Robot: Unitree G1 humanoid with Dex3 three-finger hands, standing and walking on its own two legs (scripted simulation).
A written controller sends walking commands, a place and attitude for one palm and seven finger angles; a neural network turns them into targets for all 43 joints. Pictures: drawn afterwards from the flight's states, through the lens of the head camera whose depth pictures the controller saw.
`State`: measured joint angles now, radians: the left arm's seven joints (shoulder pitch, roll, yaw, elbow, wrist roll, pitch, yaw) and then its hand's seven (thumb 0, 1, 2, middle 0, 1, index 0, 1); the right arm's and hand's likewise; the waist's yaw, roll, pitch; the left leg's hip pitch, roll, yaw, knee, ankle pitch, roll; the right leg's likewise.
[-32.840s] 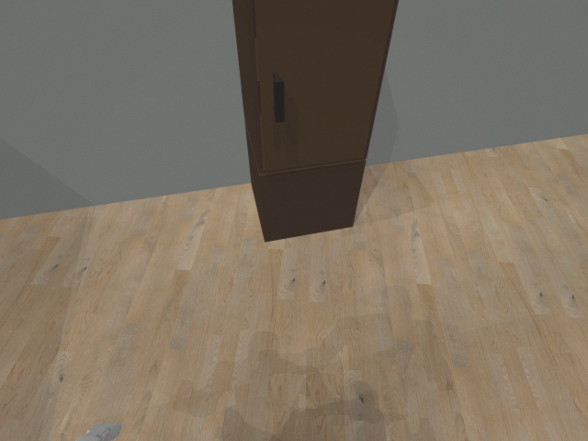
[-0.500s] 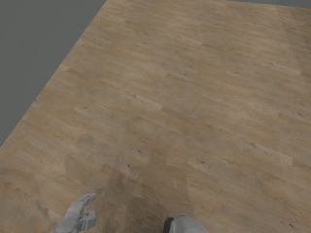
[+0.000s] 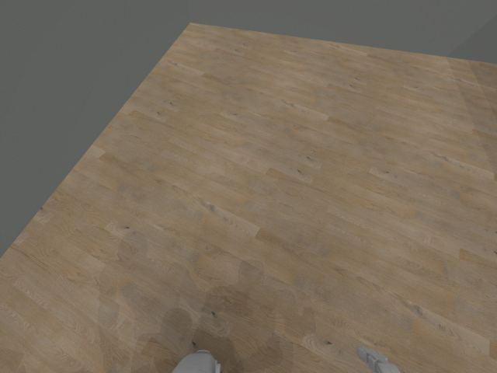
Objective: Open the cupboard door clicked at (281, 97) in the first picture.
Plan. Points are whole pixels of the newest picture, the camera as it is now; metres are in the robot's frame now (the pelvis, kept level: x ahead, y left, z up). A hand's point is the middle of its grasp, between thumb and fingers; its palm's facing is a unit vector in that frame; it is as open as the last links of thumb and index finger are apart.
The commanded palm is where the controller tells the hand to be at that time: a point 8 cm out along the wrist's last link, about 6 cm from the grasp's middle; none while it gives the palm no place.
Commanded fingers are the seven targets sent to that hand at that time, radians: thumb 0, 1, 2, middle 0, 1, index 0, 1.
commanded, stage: walk to a spot facing it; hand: left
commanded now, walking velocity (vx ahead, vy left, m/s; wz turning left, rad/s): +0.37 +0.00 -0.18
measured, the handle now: out of the picture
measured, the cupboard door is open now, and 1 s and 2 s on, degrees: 47 47 47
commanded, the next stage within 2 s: turn to face it in 0.28 s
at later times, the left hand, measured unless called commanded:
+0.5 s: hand (206, 247) +0.39 +0.15 -0.16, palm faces -0.22 -0.94 -0.25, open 7.3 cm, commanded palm none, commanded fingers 0.00 0.90 0.90 -0.20 -0.30 -0.20 -0.30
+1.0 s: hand (199, 247) +0.40 +0.17 -0.18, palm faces +0.13 -0.97 -0.19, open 7.3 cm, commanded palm none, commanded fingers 0.00 0.90 0.90 -0.20 -0.30 -0.20 -0.30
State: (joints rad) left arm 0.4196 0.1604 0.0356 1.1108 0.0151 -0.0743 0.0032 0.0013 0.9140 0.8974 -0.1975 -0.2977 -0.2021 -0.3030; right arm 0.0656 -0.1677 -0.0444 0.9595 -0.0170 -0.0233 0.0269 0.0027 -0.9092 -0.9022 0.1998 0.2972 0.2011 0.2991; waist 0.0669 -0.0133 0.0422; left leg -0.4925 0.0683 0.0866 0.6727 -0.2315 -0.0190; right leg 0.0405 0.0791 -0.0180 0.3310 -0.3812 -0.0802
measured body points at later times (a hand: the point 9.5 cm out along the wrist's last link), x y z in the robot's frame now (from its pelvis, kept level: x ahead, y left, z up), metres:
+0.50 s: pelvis +0.23 -0.03 -0.01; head +0.27 -0.05 +0.43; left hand +0.40 +0.20 -0.14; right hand +0.09 -0.24 -0.16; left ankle +0.12 +0.11 -0.73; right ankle +0.30 -0.15 -0.74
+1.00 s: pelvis +0.32 -0.04 -0.01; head +0.36 +0.00 +0.44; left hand +0.39 +0.22 -0.17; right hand +0.41 -0.28 -0.14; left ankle +0.33 +0.06 -0.73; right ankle +0.28 -0.18 -0.66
